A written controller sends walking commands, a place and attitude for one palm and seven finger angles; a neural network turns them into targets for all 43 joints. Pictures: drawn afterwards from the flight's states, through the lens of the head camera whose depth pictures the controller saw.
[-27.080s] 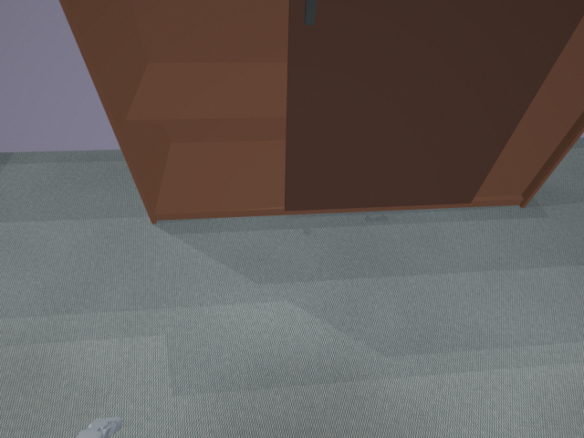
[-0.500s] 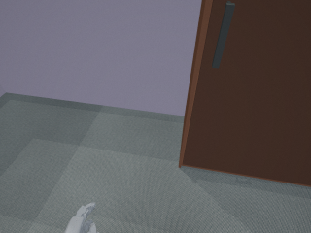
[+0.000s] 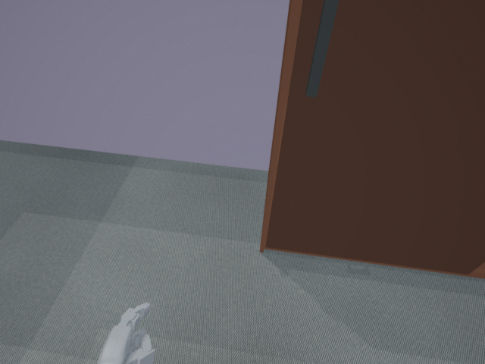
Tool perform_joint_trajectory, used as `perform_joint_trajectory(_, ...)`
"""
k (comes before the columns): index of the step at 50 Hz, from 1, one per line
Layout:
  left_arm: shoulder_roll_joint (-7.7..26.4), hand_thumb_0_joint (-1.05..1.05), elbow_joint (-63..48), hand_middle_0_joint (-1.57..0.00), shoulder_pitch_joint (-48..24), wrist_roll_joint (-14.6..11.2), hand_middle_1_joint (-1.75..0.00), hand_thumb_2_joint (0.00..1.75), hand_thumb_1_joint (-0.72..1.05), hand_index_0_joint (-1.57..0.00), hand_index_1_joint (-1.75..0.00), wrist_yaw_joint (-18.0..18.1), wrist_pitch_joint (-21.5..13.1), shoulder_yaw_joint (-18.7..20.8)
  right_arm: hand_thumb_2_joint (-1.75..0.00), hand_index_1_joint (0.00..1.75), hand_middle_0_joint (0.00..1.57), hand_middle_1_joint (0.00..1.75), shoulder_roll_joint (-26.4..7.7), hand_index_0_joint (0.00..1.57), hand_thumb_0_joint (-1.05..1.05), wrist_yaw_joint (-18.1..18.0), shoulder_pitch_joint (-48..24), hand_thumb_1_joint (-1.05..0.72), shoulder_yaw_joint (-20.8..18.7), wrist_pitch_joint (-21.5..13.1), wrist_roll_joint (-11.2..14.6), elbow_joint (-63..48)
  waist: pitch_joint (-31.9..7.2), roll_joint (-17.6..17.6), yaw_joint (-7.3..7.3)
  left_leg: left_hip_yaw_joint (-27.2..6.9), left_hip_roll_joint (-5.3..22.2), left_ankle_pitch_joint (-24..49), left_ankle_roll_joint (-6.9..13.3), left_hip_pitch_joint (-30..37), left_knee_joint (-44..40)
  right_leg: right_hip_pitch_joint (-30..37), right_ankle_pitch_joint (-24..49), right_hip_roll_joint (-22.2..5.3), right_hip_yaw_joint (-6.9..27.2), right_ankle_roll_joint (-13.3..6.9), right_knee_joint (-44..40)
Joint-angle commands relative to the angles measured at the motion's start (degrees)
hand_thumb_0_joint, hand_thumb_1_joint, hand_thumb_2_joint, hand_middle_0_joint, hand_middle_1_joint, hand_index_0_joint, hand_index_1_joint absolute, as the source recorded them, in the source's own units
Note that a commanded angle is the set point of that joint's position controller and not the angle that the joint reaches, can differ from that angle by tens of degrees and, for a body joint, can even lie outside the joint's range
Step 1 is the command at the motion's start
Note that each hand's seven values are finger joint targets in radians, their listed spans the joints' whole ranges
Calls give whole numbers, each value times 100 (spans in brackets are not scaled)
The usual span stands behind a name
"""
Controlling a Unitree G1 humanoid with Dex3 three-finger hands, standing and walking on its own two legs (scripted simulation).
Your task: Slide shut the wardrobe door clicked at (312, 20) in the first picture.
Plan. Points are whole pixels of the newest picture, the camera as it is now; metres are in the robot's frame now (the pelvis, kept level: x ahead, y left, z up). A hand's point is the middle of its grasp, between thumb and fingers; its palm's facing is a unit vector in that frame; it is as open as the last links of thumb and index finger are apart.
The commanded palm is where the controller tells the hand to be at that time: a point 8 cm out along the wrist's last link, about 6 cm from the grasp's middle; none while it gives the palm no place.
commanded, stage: let the arm hang, fingers relaxed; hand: right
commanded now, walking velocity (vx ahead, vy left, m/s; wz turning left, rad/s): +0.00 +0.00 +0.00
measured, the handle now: (320, 45) +0.71 -0.13 +0.22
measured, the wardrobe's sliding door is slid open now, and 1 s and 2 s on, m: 0.00 0.00 0.00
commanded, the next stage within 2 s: look to check the result in 1.14 s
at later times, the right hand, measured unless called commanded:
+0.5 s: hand out of the picture -0.01 -0.22 -0.16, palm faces +0.01 +0.98 -0.21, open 7.1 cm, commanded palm none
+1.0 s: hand out of the picture +0.04 -0.22 -0.16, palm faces -0.02 +0.98 -0.21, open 7.4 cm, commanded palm none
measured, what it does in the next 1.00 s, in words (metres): stands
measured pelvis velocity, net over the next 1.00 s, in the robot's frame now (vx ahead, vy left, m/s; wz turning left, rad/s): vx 0.01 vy -0.04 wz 0.01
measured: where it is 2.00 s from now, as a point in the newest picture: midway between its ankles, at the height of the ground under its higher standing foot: outside the picture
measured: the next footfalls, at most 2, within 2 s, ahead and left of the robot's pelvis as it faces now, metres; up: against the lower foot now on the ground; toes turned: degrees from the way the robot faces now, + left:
none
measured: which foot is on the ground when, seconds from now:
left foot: down 0.00-1.00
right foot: down 0.00-1.00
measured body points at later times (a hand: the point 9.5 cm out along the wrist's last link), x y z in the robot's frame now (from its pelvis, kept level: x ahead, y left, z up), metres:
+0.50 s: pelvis +0.01 -0.02 +0.01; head +0.04 -0.04 +0.46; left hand +0.04 +0.24 -0.13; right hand +0.00 -0.27 -0.15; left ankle -0.01 +0.10 -0.73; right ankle +0.05 -0.12 -0.73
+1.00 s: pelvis +0.01 -0.04 +0.02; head +0.01 -0.03 +0.47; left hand +0.02 +0.20 -0.14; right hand +0.04 -0.27 -0.14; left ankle -0.01 +0.10 -0.73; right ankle +0.05 -0.12 -0.73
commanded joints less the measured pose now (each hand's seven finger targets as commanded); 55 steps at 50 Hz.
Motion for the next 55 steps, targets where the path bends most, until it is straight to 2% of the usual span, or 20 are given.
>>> perform_joint_trajectory(1, 752, 0, -875, -20, -639, -67, -30, 90, 90, -20, -30, 132, -210, 332, -90, 30, 20, 30, -1034, 20, 0, -104, -490, -90, -540, -261, 37, -830, -337, 365, 110, -1117, 998, 854, 141, -255, -1062, 605, 284, -111, 316, -106, -362)
perform_joint_trajectory(2, 1643, 0, 497, -20, -619, 100, -30, 90, 90, -20, -30, -407, -347, 618, -90, 30, 20, 30, 108, 20, 0, 723, -575, -90, 1704, 537, -467, 3554, -274, -142, 327, -605, 1164, 2405, 48, -703, 192, 290, 1689, -374, 602, -175, 418)
perform_joint_trajectory(3, 1322, 0, 479, -20, -242, 79, -30, 90, 90, -20, -30, -358, 21, 616, -90, 30, 20, 30, 228, 20, 0, 865, -427, -90, 1686, 872, -401, 3778, -620, -70, 194, -495, 826, 2043, -81, -428, 403, 357, 1899, -472, 515, -237, 73)
perform_joint_trajectory(4, 1288, 0, 378, -20, -368, 99, -30, 90, 90, -20, -30, -307, 185, 511, -90, 30, 20, 30, 408, 20, 0, 898, -569, -90, 1791, 931, -352, 3969, -611, 32, 58, -360, 705, 1444, -167, -384, 459, 55, 1669, -615, 713, -383, -129)
perform_joint_trajectory(5, 1308, 0, 314, -20, -513, 132, -30, 90, 90, -20, -30, -296, 282, 450, -90, 30, 20, 30, 342, 20, 0, 919, -789, -90, 1818, 922, -360, 4255, -454, 265, -24, -315, 660, 1204, -180, -216, 385, -249, 1461, -641, 844, -465, -316)
perform_joint_trajectory(7, 1366, 0, 344, -20, -609, 185, -30, 90, 90, -20, -30, -286, 380, 419, -90, 30, 20, 30, 103, 20, 0, 918, -1121, -90, 1867, 845, -396, 4989, -496, 1137, -56, -556, 859, 1972, -70, 206, -44, -145, 1529, -395, 712, -347, -209)
perform_joint_trajectory(9, 1351, 0, 529, -20, -589, 193, -30, 90, 90, -20, -30, -283, 511, 427, -90, 30, 20, 30, -107, 20, 0, 883, -1516, -90, 1950, 825, -377, 5801, -397, 1372, 43, -846, 1181, 2552, 127, 172, -338, 280, 1186, -107, 462, -192, -203)
perform_joint_trajectory(10, 1312, 0, 649, -20, -575, 203, -30, 90, 90, -20, -30, -279, 573, 409, -90, 30, 20, 30, -135, 20, 0, 862, -1715, -90, 2013, 844, -363, 6190, -307, 1217, 91, -855, 1188, 2436, 140, 140, -439, 443, 1081, -64, 459, -167, -375)
perform_joint_trajectory(11, 1285, 0, 780, -20, -604, 206, -30, 90, 90, -20, -30, -283, 620, 375, -90, 30, 20, 30, -139, 20, 0, 841, -1838, -90, 2072, 871, -343, 6565, -176, 798, 120, -777, 1067, 2082, 70, 66, -482, 581, 1200, -115, 510, -161, -607)
perform_joint_trajectory(14, 1099, 0, 1243, -20, -630, 190, -30, 90, 90, -20, -30, -256, 649, 257, -90, 30, 20, 30, 49, 20, 0, 810, -1812, -90, 2212, 892, -303, 7530, 8, -313, 35, -724, 831, 1056, -70, 252, -831, 658, 1113, -239, 624, -219, -1175)
perform_joint_trajectory(16, 1022, 0, 1487, -20, -557, 163, -30, 90, 90, -20, -30, -232, 660, 228, -90, 30, 20, 30, 107, 20, 0, 807, -1680, -90, 2255, 872, -293, 8025, -1, -368, 26, -746, 817, 823, -41, 345, -1104, 785, 856, -219, 608, -202, -1287)
perform_joint_trajectory(18, 954, 0, 1690, -20, -454, 179, -30, 90, 90, -20, -30, -202, 648, 260, -90, 30, 20, 30, 188, 20, 0, 804, -1642, -90, 2208, 846, -300, 8345, -121, -723, 38, -757, 847, 827, 16, 465, -1266, 907, 675, -224, 589, -213, -1397)
perform_joint_trajectory(20, 983, 0, 1892, -20, -357, 158, -30, 90, 90, -20, -30, -181, 624, 268, -90, 30, 20, 30, 162, 20, 0, 812, -1608, -90, 2236, 819, -286, 8608, -259, -694, 36, -754, 863, 1003, 36, 574, -1345, 1086, 831, -251, 583, -217, -1435)
perform_joint_trajectory(22, 1040, 0, 2051, -20, -236, 138, -30, 90, 90, -20, -30, -165, 619, 292, -90, 30, 20, 30, 171, 20, 0, 812, -1636, -90, 2259, 815, -286, 8825, -235, -344, 68, -698, 858, 982, 20, 538, -1427, 1236, 887, -308, 600, -231, -1497)
perform_joint_trajectory(27, 1081, 0, 2376, -20, -128, 117, -30, 90, 90, -20, -30, -142, 618, 306, -90, 30, 20, 30, 195, 20, 0, 792, -1617, -90, 2303, 826, -291, 9227, 118, 33, 63, -659, 838, 826, -11, 407, -1537, 1273, 807, -339, 594, -254, -1686)
perform_joint_trajectory(32, 1011, 0, 2551, -20, -26, 119, -30, 90, 90, -20, -30, -148, 618, 297, -90, 30, 20, 30, 214, 20, 0, 760, -1577, -90, 2324, 830, -293, 9403, 199, 317, 56, -637, 863, 713, -42, 381, -1575, 1296, 734, -321, 559, -262, -1789)
perform_joint_trajectory(35, 953, 0, 2637, -20, 21, 129, -30, 90, 90, -20, -30, -158, 644, 290, -90, 30, 20, 30, 245, 20, 0, 751, -1594, -90, 2341, 852, -294, 9437, 429, 287, 67, -655, 847, 382, -54, 239, -1618, 1180, 323, -290, 556, -239, -1917)
perform_joint_trajectory(41, 883, 0, 2687, -20, 41, 135, -30, 90, 90, -20, -30, -177, 637, 303, -90, 30, 20, 30, 263, 20, 0, 732, -1589, -90, 2322, 845, -312, 9409, 434, 240, 36, -662, 845, 375, -74, 206, -1581, 1124, 239, -248, 562, -241, -1946)
perform_joint_trajectory(44, 795, 0, 2711, -20, 64, 146, -30, 90, 90, -20, -30, -173, 637, 300, -90, 30, 20, 30, 331, 20, 0, 734, -1647, -90, 2320, 855, -315, 9396, 613, 181, 52, -663, 835, 283, -85, 138, -1579, 1007, 63, -243, 562, -222, -2038)
perform_joint_trajectory(55, 839, 0, 2696, -20, 63, 143, -30, 90, 90, -20, -30, -151, 591, 343, -90, 30, 20, 30, 347, 20, 0, 741, -1682, -90, 2256, 829, -320, 9366, 427, 40, 61, -656, 823, 415, -73, 214, -1523, 1112, 114, -254, 585, -223, -2060)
